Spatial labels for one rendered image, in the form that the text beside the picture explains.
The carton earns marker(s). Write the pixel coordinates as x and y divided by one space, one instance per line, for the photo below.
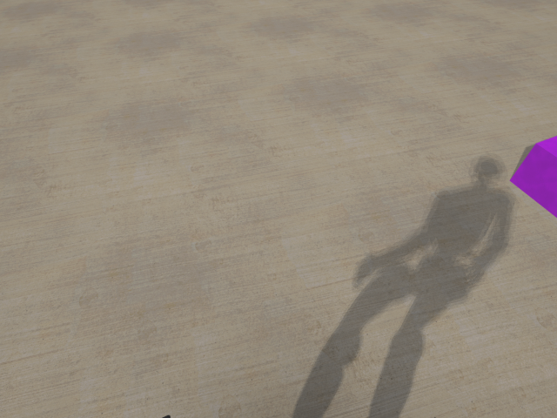
537 175

